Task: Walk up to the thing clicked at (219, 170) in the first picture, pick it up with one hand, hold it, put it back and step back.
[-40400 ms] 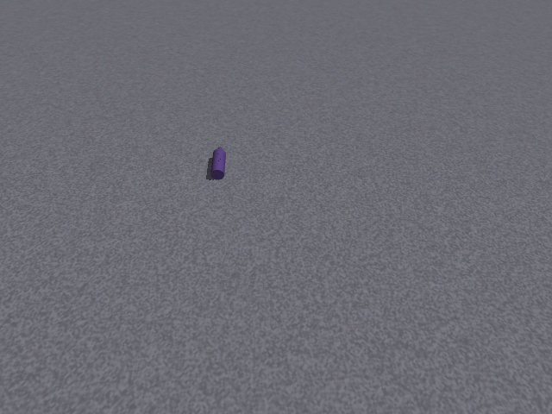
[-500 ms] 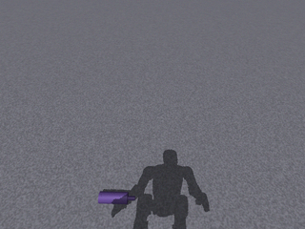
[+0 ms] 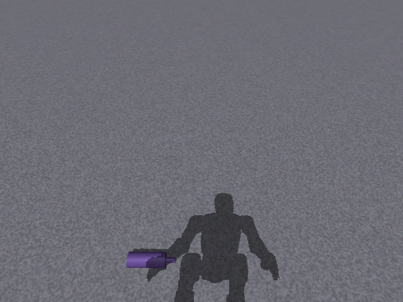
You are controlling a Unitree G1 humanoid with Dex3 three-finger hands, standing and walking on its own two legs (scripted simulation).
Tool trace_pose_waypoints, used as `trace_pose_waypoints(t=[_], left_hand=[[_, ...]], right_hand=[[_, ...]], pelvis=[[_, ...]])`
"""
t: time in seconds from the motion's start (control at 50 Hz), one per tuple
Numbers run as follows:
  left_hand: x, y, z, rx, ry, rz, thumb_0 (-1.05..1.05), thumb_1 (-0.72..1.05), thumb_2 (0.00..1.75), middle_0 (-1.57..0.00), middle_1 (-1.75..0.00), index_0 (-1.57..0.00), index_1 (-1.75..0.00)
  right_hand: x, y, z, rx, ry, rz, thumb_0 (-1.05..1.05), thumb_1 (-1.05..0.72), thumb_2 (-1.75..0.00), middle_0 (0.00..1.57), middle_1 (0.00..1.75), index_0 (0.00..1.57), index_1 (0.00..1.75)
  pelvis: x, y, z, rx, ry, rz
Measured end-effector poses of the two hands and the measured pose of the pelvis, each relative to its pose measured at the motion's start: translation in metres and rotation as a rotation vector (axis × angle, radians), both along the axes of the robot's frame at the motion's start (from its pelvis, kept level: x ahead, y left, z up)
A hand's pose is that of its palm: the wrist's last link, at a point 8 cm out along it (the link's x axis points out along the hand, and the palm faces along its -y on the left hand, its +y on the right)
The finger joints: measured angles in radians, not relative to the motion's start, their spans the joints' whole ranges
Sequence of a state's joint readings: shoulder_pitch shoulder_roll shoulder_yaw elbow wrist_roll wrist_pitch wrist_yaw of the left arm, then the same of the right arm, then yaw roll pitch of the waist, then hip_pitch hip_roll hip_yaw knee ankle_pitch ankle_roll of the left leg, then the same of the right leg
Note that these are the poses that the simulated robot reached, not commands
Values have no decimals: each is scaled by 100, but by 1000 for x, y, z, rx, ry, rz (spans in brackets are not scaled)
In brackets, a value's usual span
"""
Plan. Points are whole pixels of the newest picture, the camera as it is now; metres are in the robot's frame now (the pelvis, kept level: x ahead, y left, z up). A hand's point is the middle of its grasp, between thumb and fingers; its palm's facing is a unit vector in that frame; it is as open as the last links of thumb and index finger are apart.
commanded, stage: stand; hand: left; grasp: from above
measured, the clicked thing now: (151, 259) +0.46 +0.24 -0.74
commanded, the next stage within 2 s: step back in 1.22 s
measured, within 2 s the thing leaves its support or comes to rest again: neither
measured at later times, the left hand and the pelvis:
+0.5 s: hand out of the picture +0.08 +0.24 -0.16, palm faces +0.01 -0.94 -0.33, open 7.4 cm; pelvis +0.01 -0.01 +0.00, yaw +0 degrees
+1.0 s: hand out of the picture +0.09 +0.23 -0.15, palm faces +0.01 -0.94 -0.34, open 7.4 cm; pelvis +0.02 -0.01 +0.00, yaw +0 degrees
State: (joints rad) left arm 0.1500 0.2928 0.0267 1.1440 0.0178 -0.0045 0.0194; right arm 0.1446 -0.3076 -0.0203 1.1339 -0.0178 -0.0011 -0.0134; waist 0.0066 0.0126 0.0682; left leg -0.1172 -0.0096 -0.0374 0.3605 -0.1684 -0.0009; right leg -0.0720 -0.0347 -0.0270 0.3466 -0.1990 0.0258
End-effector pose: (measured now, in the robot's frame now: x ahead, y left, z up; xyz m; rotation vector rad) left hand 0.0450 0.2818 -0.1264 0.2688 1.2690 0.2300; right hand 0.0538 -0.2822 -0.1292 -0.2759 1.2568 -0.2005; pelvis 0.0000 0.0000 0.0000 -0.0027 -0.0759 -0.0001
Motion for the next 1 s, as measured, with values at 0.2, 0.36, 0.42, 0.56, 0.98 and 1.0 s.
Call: trace_pose_waypoints(t=[0.2,0.36,0.42,0.56,0.98,1.0], left_hand=[[17,-3,3,0,-28,-15,0,91,90,-20,-30,-20,-30],[23,-3,4,3,-27,-20,0,91,90,-20,-30,-20,-30],[24,-2,4,5,-22,-22,0,91,90,-20,-30,-20,-30],[27,-2,5,8,-15,-19,0,91,90,-20,-30,-20,-30],[36,-3,8,13,-44,-26,0,91,90,-20,-30,-20,-30],[35,-3,8,13,-44,-27,0,91,90,-20,-30,-20,-30]], right_hand=[[10,-4,2,-3,-14,6,0,-90,-90,21,30,21,30],[14,-8,3,-6,-13,7,0,-90,-90,21,30,21,30],[15,-10,4,-7,-8,6,0,-90,-90,21,30,21,30],[19,-13,4,-10,2,9,0,-90,-90,21,30,21,30],[30,-17,6,-12,-28,23,0,-90,-90,21,30,21,30],[30,-18,6,-12,-27,23,0,-90,-90,21,30,21,30]], pelvis=[[4,-3,1,1,6,-2],[7,-5,1,2,13,-2],[8,-6,1,1,18,-2],[12,-8,2,2,24,-1],[15,-11,2,3,22,2],[15,-11,2,2,22,2]])
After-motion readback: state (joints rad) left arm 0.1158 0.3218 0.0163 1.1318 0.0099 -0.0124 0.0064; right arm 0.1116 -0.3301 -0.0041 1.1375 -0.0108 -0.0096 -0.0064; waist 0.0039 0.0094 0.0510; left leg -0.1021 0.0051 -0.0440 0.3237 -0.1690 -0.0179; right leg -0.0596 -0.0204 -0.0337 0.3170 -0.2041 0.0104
